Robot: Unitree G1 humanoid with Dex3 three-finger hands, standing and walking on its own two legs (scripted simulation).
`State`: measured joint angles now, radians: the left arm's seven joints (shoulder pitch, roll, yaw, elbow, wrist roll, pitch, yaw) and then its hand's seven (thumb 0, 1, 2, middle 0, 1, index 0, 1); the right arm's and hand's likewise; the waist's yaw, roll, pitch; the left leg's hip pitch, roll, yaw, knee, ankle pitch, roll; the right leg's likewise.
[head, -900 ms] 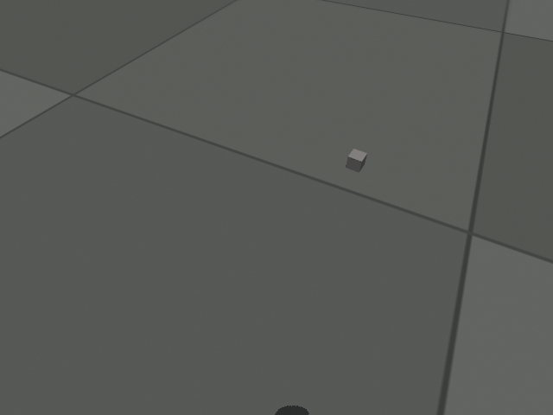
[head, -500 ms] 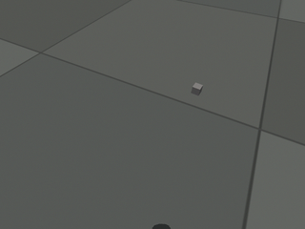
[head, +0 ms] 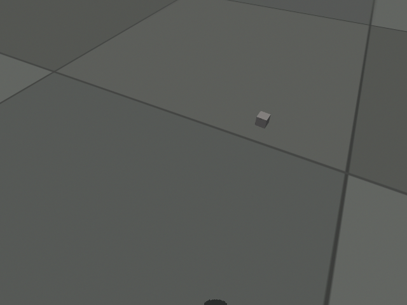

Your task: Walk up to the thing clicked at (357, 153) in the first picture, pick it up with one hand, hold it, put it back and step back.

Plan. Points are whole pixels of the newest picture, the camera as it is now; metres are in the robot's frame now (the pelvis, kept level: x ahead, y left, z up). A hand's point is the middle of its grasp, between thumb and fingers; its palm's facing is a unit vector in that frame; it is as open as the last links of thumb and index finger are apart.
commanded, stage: stand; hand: left
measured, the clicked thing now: (262, 119) +1.46 -0.44 -0.74
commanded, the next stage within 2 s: walk up in 0.22 s
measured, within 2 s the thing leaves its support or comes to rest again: neither
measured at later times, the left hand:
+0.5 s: hand out of the picture +0.15 +0.23 -0.14, palm faces -0.19 -0.91 -0.38, open 7.4 cm
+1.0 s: hand (164, 228) +0.36 +0.12 -0.18, palm faces -0.32 -0.89 -0.32, open 7.4 cm
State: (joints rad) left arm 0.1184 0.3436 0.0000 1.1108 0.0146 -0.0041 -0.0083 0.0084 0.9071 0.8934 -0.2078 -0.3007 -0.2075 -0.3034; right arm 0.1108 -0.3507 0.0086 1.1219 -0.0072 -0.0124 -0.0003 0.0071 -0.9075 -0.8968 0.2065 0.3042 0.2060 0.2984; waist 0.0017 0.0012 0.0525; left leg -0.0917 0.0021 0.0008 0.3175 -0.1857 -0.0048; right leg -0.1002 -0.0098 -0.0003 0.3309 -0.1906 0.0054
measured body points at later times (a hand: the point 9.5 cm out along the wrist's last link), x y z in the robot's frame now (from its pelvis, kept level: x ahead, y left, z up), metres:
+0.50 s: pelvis +0.04 -0.05 -0.01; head +0.04 -0.07 +0.44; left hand +0.16 +0.28 -0.11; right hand +0.04 -0.40 -0.13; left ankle -0.01 +0.12 -0.75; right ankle +0.10 -0.22 -0.73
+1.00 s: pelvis +0.25 -0.13 -0.03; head +0.27 -0.12 +0.42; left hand +0.37 +0.16 -0.15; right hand +0.24 -0.47 -0.12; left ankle +0.38 -0.05 -0.75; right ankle +0.12 -0.23 -0.73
